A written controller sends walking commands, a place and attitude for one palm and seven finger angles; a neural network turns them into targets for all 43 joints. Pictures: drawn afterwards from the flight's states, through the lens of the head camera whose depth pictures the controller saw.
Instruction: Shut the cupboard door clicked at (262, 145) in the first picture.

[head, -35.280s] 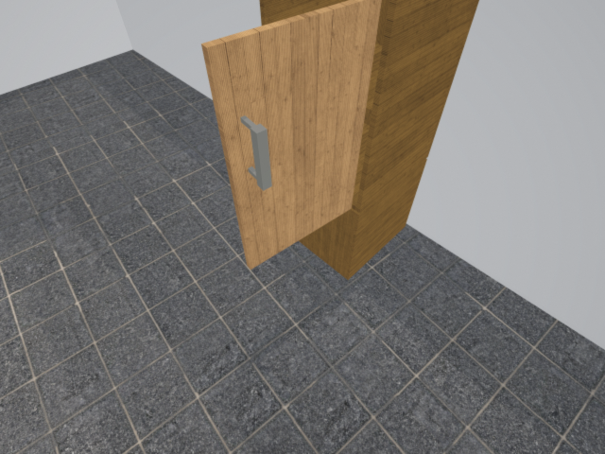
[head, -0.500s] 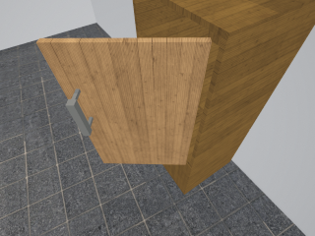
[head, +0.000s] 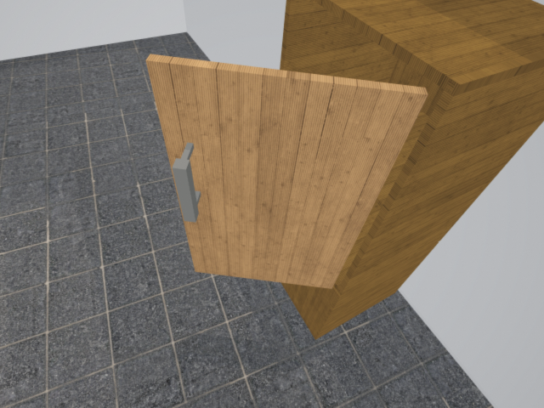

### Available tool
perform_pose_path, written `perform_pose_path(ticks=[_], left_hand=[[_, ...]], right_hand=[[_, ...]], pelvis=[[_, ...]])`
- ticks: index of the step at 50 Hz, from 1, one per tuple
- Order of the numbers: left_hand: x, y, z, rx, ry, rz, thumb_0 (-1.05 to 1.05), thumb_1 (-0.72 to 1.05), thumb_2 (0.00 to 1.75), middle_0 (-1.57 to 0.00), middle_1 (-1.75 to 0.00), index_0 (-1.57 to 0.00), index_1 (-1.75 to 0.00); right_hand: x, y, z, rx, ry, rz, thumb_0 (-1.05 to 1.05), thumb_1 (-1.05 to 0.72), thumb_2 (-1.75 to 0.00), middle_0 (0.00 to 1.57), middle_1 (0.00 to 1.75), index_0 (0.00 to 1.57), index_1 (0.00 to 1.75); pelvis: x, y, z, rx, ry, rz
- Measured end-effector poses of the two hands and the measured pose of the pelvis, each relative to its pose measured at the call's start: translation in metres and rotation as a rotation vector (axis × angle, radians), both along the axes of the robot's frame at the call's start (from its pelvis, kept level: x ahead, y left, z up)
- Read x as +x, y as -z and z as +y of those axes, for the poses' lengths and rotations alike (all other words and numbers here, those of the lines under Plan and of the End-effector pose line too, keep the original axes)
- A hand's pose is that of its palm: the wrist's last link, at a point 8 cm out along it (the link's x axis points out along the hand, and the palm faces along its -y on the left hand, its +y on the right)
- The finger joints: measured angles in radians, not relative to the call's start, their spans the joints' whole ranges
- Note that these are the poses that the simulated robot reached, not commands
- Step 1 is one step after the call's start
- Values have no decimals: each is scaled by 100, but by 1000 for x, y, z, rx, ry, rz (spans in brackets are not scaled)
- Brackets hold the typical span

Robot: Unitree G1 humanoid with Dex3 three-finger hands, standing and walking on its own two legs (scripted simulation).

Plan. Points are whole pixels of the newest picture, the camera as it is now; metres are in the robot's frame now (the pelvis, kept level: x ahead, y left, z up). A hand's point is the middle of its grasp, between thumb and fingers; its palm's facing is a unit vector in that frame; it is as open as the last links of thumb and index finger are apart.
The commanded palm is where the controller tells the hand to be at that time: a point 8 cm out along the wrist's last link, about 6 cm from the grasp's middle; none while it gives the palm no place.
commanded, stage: come to a stop and stand still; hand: left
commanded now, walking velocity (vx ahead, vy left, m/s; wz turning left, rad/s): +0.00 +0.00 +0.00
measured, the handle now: (190, 183) +0.45 +0.18 +0.04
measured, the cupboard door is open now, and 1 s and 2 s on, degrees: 55 55 55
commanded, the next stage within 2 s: look again from close up in 0.62 s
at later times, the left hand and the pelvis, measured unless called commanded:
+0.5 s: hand out of the picture -0.03 +0.15 -0.18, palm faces +0.01 -0.99 -0.16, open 7.3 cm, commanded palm none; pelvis -0.02 -0.01 +0.00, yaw -1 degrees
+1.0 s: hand out of the picture -0.03 +0.15 -0.18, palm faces +0.03 -0.98 -0.20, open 7.4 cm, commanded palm none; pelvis -0.02 -0.02 -0.01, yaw +0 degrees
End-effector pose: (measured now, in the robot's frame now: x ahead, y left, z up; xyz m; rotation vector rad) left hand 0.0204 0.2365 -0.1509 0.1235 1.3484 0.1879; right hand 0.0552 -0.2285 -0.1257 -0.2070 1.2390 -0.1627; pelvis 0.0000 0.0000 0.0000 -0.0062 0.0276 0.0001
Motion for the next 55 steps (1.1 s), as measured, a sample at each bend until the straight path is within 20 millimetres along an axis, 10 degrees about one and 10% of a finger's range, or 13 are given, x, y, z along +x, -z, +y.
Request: perform_pose_path(ticks=[29, 38, 55], left_hand=[[-62, -2, -44, -54, 36, 99, 1, 92, 90, -19, -30, -20, -30], [-80, -2, -54, -66, 36, 141, 1, 91, 90, -19, -30, -20, -30], [-39, 0, -33, 11, 50, -35, 1, 91, 90, -19, -30, -20, -30]], right_hand=[[-113, 17, 14, 94, 105, 224, 1, -91, -90, 20, 30, 20, 30], [-104, 19, 13, 101, 88, 207, 1, -91, -90, 20, 30, 20, 30], [-25, 16, -18, 42, 37, -46, 1, -91, -90, 20, 30, 20, 30]], pelvis=[[-21, -3, -10, 14, 21, -41], [-20, -1, -14, 17, 8, -28], [-22, 8, -17, -2, 18, -55]])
